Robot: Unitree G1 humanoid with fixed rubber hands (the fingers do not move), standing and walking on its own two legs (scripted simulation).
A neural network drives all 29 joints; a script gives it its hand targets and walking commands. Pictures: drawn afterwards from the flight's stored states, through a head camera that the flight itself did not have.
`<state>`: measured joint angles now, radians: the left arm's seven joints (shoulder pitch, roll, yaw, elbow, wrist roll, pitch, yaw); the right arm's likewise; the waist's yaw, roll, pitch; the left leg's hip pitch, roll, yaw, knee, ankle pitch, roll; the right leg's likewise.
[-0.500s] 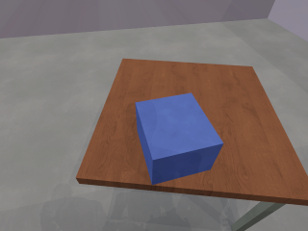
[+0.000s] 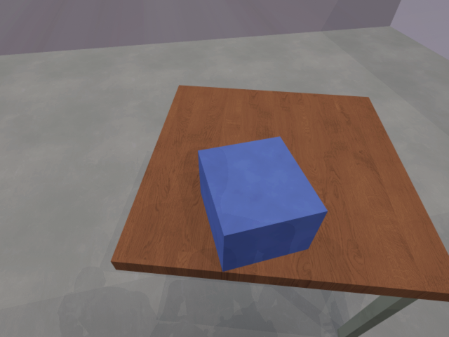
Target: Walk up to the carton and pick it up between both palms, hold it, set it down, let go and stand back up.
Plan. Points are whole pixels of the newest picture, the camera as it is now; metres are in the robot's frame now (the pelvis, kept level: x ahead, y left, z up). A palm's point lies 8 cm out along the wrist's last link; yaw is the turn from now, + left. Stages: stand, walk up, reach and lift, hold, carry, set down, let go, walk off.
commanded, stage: stand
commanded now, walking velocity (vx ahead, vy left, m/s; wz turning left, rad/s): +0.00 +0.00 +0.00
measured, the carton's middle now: (253, 199) +0.45 -0.07 -0.06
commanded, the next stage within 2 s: none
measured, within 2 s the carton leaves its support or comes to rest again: neither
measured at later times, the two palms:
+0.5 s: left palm out of the picture +0.01 +0.23 -0.14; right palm out of the picture +0.01 -0.23 -0.14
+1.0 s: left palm out of the picture +0.00 +0.23 -0.14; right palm out of the picture +0.01 -0.22 -0.14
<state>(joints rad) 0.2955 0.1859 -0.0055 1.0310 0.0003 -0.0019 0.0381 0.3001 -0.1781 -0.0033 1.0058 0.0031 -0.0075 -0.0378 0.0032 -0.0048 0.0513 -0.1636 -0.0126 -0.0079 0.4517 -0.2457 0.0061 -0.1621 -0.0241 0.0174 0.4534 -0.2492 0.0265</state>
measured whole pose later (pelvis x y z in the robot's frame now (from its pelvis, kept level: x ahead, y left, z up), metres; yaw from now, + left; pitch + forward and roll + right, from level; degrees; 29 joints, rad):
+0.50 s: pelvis +0.00 +0.00 +0.00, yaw +0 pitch -2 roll +0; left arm 0.29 0.18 -0.01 1.06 0.00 0.00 0.04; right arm 0.30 -0.17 0.00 1.03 0.00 -0.01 -0.04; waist 0.00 -0.01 0.05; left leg -0.15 -0.02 0.00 0.44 -0.25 0.01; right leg -0.15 -0.03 0.02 0.44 -0.25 0.03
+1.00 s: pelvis +0.01 +0.01 +0.00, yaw +0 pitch -2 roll +0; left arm 0.29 0.17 -0.01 1.08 0.00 0.00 0.05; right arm 0.30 -0.16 0.00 1.05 0.00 -0.01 -0.04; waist 0.00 -0.01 0.05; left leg -0.14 -0.02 0.00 0.43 -0.25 0.01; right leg -0.15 -0.04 0.02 0.44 -0.25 0.04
